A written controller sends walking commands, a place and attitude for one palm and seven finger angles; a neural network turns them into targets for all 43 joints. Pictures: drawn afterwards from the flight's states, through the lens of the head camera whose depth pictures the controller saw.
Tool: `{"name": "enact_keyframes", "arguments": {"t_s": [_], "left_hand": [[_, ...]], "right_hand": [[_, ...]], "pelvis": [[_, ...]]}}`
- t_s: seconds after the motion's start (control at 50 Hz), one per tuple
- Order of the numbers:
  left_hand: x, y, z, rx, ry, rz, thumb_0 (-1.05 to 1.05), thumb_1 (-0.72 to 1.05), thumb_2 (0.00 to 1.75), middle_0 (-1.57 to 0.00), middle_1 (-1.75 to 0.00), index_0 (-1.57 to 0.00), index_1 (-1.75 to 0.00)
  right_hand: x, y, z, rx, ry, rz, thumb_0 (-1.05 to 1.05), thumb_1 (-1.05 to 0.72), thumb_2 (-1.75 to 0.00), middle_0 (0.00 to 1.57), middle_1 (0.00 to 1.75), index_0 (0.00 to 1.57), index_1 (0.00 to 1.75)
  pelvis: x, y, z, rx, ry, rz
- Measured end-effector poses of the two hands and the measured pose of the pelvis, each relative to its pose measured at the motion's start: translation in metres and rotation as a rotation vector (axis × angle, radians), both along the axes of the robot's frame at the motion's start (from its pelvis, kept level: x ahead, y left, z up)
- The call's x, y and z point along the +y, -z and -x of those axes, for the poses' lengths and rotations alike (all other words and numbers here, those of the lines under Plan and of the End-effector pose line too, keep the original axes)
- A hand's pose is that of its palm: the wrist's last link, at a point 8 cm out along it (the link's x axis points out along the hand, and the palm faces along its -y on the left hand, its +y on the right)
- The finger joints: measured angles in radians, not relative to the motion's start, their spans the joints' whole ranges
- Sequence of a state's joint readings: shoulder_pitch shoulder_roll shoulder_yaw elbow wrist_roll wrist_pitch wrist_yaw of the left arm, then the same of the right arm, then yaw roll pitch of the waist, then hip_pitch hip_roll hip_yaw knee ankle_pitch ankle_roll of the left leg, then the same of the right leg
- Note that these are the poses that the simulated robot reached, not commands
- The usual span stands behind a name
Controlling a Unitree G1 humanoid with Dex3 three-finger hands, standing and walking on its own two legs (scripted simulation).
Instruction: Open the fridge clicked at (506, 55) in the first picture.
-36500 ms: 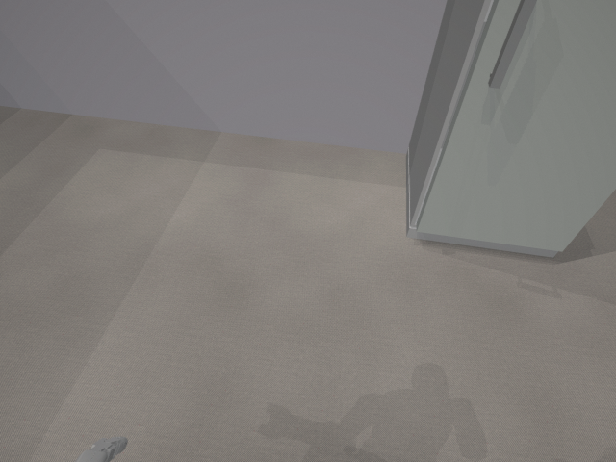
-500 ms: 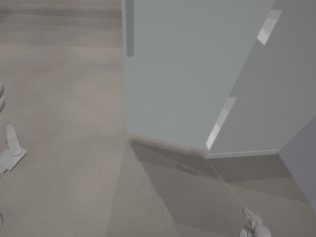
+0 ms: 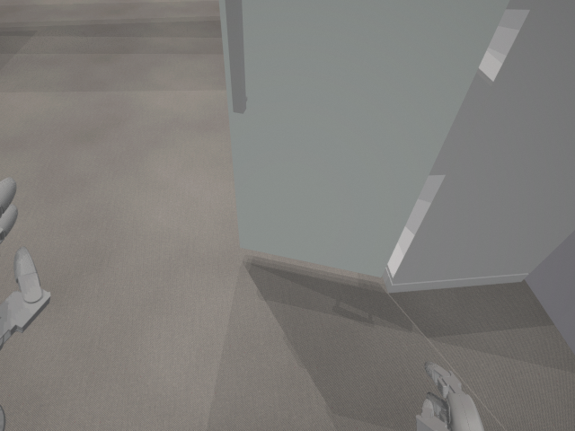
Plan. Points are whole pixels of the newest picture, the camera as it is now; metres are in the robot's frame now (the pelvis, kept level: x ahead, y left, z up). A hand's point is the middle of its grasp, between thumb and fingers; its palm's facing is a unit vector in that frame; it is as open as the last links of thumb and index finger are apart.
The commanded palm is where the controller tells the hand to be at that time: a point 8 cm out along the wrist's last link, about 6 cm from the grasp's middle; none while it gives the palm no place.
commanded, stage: stop stepping back and stand still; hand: left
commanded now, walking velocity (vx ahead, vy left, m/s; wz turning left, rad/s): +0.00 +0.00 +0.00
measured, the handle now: (239, 51) +0.86 +0.17 +0.13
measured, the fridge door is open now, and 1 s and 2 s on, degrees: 71 71 71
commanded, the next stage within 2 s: let the arm hang, fingers relaxed in 0.06 s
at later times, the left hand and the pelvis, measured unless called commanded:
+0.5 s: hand out of the picture +0.03 +0.19 -0.17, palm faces -0.02 -0.98 -0.18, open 7.2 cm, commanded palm none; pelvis -0.03 +0.01 -0.01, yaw +2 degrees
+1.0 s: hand out of the picture +0.02 +0.27 -0.15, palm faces -0.01 -0.94 -0.35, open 7.4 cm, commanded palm none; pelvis -0.02 +0.03 +0.01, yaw +1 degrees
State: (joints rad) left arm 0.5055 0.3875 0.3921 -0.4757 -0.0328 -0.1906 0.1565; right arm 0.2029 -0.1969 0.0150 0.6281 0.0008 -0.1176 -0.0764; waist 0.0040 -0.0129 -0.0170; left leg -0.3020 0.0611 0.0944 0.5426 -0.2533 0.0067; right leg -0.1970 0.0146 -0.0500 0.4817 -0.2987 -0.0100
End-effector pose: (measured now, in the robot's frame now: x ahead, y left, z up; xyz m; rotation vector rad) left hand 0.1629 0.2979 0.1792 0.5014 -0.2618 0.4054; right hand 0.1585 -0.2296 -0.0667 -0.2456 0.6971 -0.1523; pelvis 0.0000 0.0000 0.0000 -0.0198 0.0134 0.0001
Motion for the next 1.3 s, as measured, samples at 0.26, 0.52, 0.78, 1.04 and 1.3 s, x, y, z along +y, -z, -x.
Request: {"name": "enact_keyframes", "arguments": {"t_s": [0.26,0.52,0.78,1.04,1.3], "left_hand": [[0.016,0.106,-0.015,0.489,0.006,0.109,0.0,0.9,0.9,-0.2,-0.3,-0.2,-0.3],[-0.057,0.325,0.153,1.461,-0.079,0.548,0.0,0.96,0.89,-0.21,-0.31,-0.21,-0.3],[-0.001,0.307,0.207,1.586,-0.265,0.493,0.01,0.92,0.9,-0.2,-0.3,-0.2,-0.29],[0.018,0.291,0.132,1.433,-0.205,0.414,0.01,0.91,0.9,-0.2,-0.3,-0.2,-0.29],[0.004,0.293,0.093,1.414,-0.137,0.419,0.0,0.91,0.9,-0.2,-0.3,-0.2,-0.29]], "right_hand": [[-0.011,0.023,0.004,0.082,-0.052,-0.017,0.01,-0.9,-0.9,0.21,0.3,0.2,0.29],[-0.017,0.054,0.124,0.531,0.022,0.018,0.01,-0.91,-0.9,0.21,0.3,0.2,0.29],[-0.009,0.066,0.17,0.655,0.098,-0.021,0.01,-0.91,-0.9,0.21,0.3,0.2,0.29],[-0.018,0.057,0.125,0.546,0.09,-0.008,0.0,-0.91,-0.9,0.21,0.3,0.2,0.29],[-0.039,0.042,0.094,0.513,0.092,0.047,0.0,-0.91,-0.9,0.21,0.3,0.2,0.29]], "pelvis": [[0.016,0.005,0.01,0.021,-0.021,0.001],[0.011,0.004,0.03,-0.012,-0.033,-0.007],[0.021,-0.003,0.031,-0.023,-0.028,0.005],[0.026,-0.008,0.023,-0.028,-0.016,-0.009],[0.022,-0.011,0.009,-0.025,-0.015,-0.015]]}}
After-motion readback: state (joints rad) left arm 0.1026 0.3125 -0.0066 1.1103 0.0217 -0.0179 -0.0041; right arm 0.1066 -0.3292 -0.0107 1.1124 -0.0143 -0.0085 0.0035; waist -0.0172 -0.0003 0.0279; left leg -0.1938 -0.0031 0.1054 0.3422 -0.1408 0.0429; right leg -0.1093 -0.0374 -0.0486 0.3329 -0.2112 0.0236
